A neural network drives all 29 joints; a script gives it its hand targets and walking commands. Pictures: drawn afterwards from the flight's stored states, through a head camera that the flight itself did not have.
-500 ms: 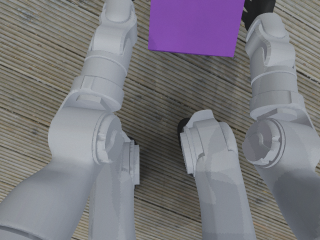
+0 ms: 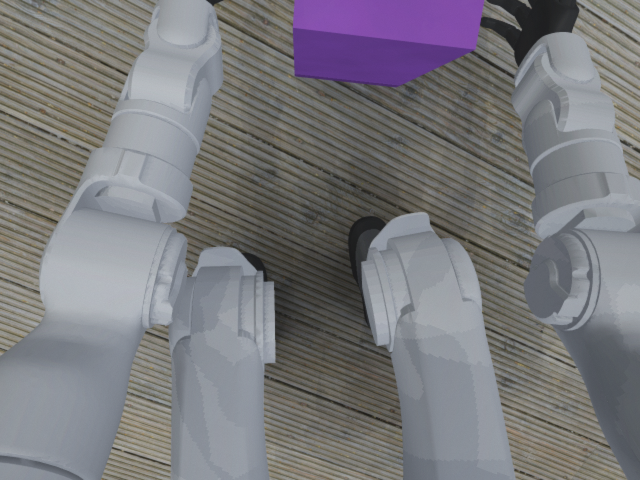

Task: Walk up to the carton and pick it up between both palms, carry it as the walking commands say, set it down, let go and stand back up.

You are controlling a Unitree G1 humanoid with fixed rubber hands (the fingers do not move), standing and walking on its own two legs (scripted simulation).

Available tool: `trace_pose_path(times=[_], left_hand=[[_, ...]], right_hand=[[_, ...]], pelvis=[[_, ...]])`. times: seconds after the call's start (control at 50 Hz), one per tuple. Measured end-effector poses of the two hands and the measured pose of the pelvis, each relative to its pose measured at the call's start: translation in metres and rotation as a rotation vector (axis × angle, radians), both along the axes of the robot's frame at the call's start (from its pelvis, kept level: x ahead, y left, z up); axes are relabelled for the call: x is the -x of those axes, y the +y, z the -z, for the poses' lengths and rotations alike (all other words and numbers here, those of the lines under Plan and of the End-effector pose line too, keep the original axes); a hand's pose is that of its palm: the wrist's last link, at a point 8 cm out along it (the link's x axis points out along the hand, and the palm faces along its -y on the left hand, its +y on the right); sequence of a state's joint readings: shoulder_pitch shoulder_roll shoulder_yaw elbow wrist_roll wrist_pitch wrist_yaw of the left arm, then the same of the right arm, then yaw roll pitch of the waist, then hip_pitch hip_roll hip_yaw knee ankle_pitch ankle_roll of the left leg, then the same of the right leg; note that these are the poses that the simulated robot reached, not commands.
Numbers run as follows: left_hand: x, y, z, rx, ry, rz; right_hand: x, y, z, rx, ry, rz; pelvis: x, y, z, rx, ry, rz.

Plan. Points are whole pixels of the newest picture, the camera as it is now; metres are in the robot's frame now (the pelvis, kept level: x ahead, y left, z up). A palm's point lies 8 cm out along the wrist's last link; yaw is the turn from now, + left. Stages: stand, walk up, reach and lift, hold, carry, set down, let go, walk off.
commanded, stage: set down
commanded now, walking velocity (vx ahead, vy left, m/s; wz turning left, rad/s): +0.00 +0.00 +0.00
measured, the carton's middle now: out of the picture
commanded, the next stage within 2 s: let go in 1.32 s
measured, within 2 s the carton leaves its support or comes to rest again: neither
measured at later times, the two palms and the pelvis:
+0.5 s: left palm out of the picture +0.57 +0.03 -0.05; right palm out of the picture +0.49 -0.29 -0.06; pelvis -0.02 -0.01 +0.07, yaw -2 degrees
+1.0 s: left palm out of the picture +0.57 +0.03 +0.09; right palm out of the picture +0.49 -0.30 +0.08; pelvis -0.01 +0.00 +0.19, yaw -2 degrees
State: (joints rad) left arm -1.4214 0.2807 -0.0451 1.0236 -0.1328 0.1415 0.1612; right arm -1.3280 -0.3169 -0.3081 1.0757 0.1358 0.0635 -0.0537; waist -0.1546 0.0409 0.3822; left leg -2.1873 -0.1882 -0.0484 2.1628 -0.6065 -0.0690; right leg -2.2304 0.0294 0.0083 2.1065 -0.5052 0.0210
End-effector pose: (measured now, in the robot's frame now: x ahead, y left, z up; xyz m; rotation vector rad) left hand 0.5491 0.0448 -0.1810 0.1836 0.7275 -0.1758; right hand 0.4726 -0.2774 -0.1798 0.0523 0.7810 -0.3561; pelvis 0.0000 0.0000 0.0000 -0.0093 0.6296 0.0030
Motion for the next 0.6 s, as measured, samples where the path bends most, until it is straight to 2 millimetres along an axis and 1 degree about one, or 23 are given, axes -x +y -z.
trace_pose_path(times=[0.06,0.14,0.18,0.22,0.26,0.3,0.36,0.42,0.5,0.6], left_hand=[[-0.004,-0.005,-0.006,0.014,-0.009,0.003],[-0.018,-0.017,-0.026,0.039,-0.115,0.013],[-0.021,-0.023,-0.037,0.044,-0.145,0.012],[-0.019,-0.028,-0.046,0.029,-0.133,0.013],[-0.016,-0.029,-0.055,-0.003,-0.104,0.009],[-0.014,-0.027,-0.064,-0.015,-0.082,-0.011],[-0.014,-0.024,-0.084,-0.005,-0.097,-0.048],[-0.018,-0.021,-0.103,-0.013,-0.101,-0.062],[-0.022,-0.018,-0.128,-0.011,-0.103,-0.067],[-0.025,-0.016,-0.156,-0.02,-0.109,-0.064]], right_hand=[[-0.007,-0.003,-0.008,-0.003,-0.024,0.005],[-0.025,-0.004,-0.028,-0.008,-0.145,-0.001],[-0.03,-0.002,-0.036,-0.016,-0.183,-0.013],[-0.029,0.001,-0.04,-0.039,-0.171,-0.018],[-0.024,0.004,-0.042,-0.059,-0.134,-0.013],[-0.017,0.006,-0.048,-0.065,-0.121,-0.006],[-0.011,0.004,-0.065,-0.059,-0.142,0.007],[-0.009,-0.004,-0.086,-0.036,-0.148,0.015],[-0.013,-0.015,-0.115,-0.017,-0.157,0.022],[-0.022,-0.014,-0.15,-0.023,-0.168,0.002]], pelvis=[[0.001,0.0,0.001,0.001,-0.01,0.001],[0.008,0.002,-0.004,0.0,-0.09,0.018],[0.01,0.002,-0.007,-0.004,-0.102,0.025],[0.01,0.001,-0.011,-0.013,-0.105,0.031],[0.01,0.0,-0.018,-0.021,-0.115,0.038],[0.009,-0.002,-0.027,-0.034,-0.124,0.045],[0.01,-0.004,-0.041,-0.052,-0.132,0.054],[0.013,-0.005,-0.054,-0.06,-0.139,0.061],[0.017,-0.006,-0.071,-0.062,-0.143,0.068],[0.021,-0.007,-0.091,-0.062,-0.15,0.068]])
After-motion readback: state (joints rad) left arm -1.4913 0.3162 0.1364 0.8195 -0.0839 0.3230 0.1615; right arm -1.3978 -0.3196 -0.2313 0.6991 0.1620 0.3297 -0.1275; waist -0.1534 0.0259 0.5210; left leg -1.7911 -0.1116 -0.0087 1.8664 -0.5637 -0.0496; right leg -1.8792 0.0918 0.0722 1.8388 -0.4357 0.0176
